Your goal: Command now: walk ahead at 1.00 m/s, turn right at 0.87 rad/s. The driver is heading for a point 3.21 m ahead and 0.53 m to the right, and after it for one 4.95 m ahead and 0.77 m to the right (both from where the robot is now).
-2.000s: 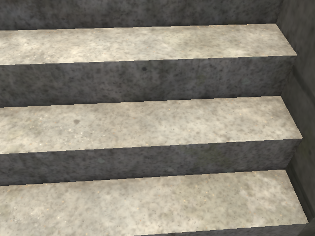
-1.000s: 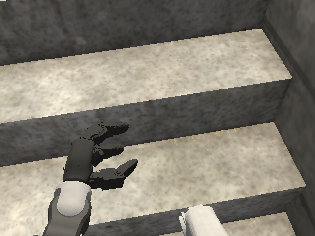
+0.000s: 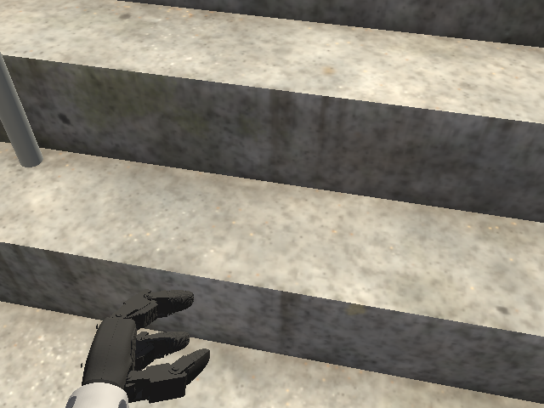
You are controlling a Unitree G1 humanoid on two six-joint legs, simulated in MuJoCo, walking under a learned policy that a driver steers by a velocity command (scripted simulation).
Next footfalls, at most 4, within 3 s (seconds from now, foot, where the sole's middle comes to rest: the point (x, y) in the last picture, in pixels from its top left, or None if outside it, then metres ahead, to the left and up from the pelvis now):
0.06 right None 0.15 -0.05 -0.61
0.46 left None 0.38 0.07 -0.40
0.78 right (462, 378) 0.37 -0.23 -0.21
0.94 right None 0.33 -0.27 -0.41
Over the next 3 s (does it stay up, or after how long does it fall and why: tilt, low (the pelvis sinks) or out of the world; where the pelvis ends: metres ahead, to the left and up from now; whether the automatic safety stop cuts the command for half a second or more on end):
falls after 1.78 s (tilt)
